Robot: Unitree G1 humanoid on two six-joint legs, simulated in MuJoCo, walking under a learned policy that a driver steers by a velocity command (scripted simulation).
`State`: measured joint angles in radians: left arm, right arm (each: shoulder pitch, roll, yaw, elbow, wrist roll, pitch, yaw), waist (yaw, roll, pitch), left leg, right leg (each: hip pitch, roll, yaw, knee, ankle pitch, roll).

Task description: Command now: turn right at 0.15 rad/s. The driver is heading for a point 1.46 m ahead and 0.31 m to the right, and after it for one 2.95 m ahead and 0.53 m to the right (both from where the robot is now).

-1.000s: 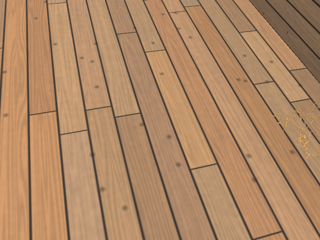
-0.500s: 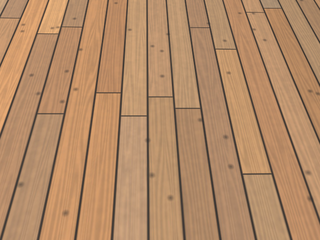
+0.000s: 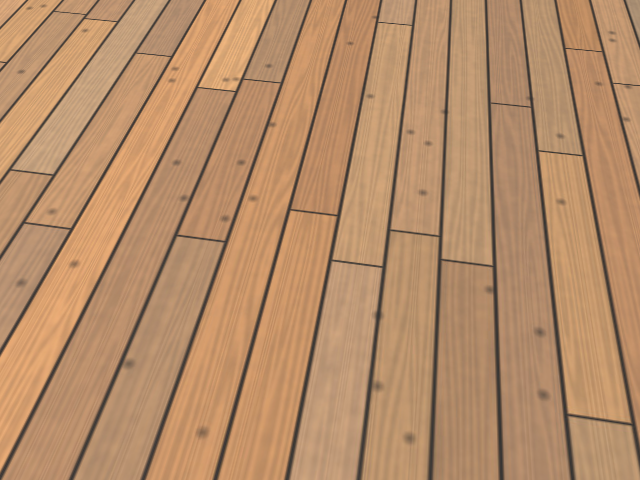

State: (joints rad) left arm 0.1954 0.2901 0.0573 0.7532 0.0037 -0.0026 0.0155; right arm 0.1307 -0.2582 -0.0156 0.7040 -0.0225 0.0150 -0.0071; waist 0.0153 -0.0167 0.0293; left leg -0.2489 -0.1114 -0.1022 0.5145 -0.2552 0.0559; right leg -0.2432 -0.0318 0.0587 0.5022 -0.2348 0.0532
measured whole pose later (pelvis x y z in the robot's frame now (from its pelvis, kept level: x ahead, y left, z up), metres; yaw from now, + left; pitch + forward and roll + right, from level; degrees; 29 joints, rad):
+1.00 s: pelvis +0.31 -0.20 +0.00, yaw -17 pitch +2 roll -1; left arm 0.34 0.30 0.04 0.75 0.00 -0.08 0.00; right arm 0.13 -0.28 -0.03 0.71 0.02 -0.08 0.06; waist 0.06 0.05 0.02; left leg -0.66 0.05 -0.01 0.59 0.12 0.02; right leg 0.10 0.09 -0.06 0.19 -0.32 -0.08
